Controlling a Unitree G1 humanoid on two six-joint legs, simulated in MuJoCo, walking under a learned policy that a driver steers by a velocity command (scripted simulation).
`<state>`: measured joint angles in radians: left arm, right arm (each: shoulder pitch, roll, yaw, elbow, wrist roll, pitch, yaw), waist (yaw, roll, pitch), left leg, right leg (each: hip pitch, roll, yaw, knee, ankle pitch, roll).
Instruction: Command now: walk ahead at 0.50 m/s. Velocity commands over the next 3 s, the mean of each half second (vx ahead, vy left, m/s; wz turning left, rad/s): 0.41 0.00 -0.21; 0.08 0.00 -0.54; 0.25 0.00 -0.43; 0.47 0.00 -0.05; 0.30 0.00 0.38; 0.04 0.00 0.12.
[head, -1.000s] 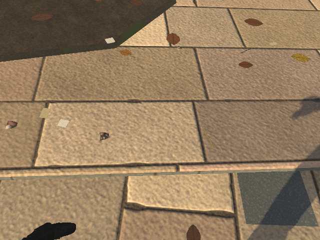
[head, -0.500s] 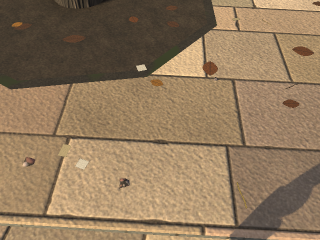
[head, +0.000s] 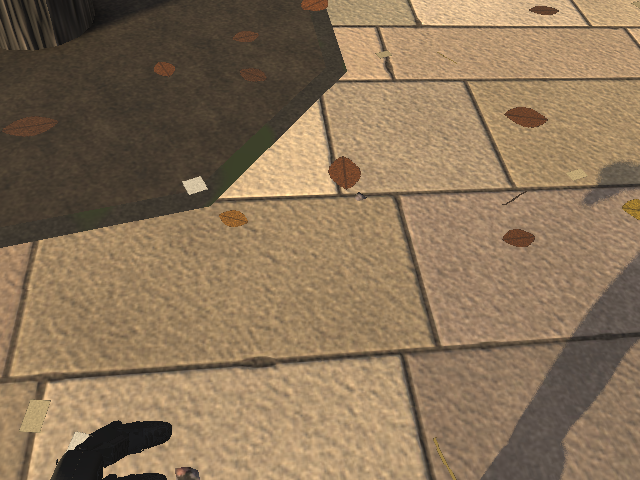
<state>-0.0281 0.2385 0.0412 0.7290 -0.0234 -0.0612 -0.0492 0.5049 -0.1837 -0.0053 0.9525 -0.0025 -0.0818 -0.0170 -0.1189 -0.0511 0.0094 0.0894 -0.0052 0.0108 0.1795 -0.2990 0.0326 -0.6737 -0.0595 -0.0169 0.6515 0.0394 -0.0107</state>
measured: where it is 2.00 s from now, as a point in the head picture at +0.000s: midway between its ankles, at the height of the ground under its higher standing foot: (394, 423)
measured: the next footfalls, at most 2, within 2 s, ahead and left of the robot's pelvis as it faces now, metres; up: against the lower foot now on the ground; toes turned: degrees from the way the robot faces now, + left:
right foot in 0.08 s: +0.28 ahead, -0.14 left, +0.03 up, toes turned -2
left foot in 0.50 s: +0.41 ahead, +0.08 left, +0.03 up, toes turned -9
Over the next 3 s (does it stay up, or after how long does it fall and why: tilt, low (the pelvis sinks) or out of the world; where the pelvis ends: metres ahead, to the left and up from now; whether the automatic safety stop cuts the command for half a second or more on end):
stays up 0.83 -0.49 0.02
